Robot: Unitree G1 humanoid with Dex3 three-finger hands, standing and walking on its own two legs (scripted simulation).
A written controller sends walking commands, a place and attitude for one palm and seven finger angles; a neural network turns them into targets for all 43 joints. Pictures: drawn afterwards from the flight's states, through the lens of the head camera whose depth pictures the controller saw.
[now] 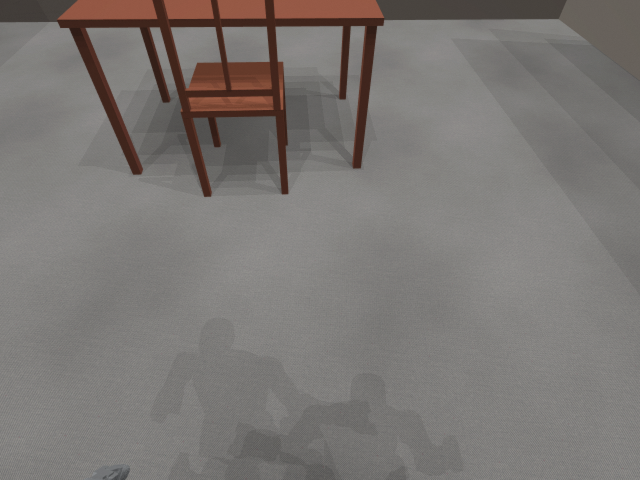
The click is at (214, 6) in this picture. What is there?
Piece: chair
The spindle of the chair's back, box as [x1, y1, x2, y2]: [211, 0, 231, 89]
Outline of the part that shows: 211,0 226,89 230,89 231,87 217,1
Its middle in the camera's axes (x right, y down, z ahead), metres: -0.35 -0.68 +1.34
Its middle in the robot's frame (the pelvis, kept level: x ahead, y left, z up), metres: +1.44 +0.42 -0.07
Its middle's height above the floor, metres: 0.70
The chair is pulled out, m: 0.00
